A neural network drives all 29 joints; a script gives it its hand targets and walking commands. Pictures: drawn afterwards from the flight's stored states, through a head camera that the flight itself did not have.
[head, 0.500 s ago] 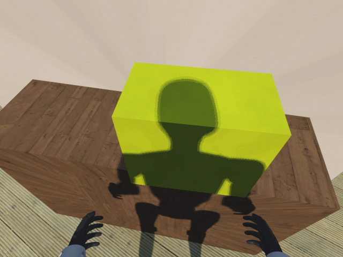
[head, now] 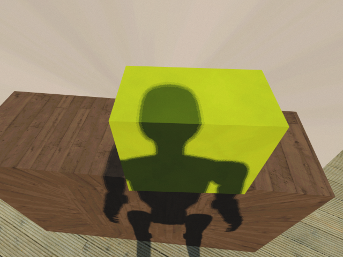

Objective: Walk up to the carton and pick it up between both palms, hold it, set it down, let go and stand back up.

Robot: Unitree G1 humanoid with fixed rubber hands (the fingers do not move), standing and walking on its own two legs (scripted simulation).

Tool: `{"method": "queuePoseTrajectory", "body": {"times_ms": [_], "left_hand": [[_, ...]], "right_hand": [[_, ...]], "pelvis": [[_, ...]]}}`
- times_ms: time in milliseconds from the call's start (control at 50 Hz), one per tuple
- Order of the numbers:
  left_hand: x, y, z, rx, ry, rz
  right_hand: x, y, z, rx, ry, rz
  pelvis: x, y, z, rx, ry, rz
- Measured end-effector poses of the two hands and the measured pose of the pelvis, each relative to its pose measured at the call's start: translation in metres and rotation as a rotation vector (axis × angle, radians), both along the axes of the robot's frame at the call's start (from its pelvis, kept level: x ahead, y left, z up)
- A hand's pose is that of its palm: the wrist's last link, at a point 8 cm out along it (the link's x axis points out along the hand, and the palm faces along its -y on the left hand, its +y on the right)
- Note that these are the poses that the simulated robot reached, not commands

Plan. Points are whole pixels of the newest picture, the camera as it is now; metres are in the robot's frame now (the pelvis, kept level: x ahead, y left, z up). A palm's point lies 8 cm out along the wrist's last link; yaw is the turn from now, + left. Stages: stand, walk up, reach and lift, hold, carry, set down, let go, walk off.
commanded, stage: stand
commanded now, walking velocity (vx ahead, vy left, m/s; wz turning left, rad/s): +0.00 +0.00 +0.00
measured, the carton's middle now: (190, 135) +0.38 -0.05 +0.07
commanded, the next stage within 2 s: none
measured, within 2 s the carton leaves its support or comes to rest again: neither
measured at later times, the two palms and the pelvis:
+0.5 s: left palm out of the picture -0.01 +0.24 -0.14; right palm out of the picture -0.03 -0.20 -0.14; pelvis -0.01 +0.02 +0.00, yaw -2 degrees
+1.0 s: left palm out of the picture +0.01 +0.24 -0.15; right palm out of the picture -0.04 -0.19 -0.15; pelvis +0.00 +0.03 +0.00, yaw -2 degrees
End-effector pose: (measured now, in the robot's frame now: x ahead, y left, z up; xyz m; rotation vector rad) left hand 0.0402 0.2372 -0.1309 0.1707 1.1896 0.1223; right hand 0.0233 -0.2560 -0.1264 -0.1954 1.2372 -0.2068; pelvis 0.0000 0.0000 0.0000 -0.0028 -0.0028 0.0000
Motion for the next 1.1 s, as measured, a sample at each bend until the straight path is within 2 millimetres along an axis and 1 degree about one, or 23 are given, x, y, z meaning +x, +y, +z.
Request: {"method": "queuePoseTrajectory", "body": {"times_ms": [100,280,440,560,720,1100], "left_hand": [[-0.008,0.0,-0.002,-0.004,0.028,0.013],[-0.027,0.0,-0.006,-0.01,0.095,0.029],[-0.043,-0.001,-0.01,-0.02,0.156,0.034],[-0.049,-0.002,-0.013,-0.026,0.186,0.031],[-0.048,-0.002,-0.015,-0.027,0.201,0.023],[-0.03,0.007,-0.017,-0.014,0.208,0.006]], "right_hand": [[-0.015,0.014,-0.005,0.024,0.03,-0.024],[-0.036,0.036,-0.014,0.058,0.079,-0.055],[-0.052,0.048,-0.017,0.071,0.123,-0.075],[-0.059,0.055,-0.019,0.076,0.147,-0.087],[-0.062,0.061,-0.021,0.08,0.164,-0.099],[-0.058,0.073,-0.024,0.086,0.179,-0.117]], "pelvis": [[-0.002,0.005,0.001,0.002,-0.004,-0.008],[-0.005,0.014,0.002,0.006,-0.01,-0.019],[-0.008,0.02,0.002,0.008,-0.016,-0.026],[-0.009,0.024,0.001,0.008,-0.02,-0.031],[-0.008,0.028,0.0,0.009,-0.026,-0.036],[-0.001,0.036,-0.002,0.007,-0.035,-0.045]]}}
